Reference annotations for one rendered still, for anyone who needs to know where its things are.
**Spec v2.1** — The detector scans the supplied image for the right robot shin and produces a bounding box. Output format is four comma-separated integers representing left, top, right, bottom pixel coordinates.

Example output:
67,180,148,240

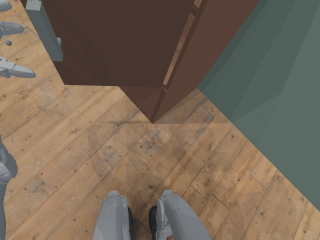
155,189,173,240

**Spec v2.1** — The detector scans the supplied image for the robot left upper arm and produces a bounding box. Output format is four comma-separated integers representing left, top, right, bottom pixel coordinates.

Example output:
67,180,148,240
0,141,18,240

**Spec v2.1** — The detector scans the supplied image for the cupboard door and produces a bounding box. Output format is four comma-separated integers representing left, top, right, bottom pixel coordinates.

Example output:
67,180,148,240
20,0,195,88

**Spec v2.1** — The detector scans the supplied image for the robot left thigh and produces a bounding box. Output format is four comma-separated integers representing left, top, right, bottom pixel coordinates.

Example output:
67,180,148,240
91,194,129,240

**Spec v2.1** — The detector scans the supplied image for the robot left hand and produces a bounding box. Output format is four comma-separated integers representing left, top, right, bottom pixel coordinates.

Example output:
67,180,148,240
0,0,36,79

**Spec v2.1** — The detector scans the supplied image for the handle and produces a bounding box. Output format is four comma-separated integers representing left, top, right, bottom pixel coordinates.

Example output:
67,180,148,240
25,0,64,62

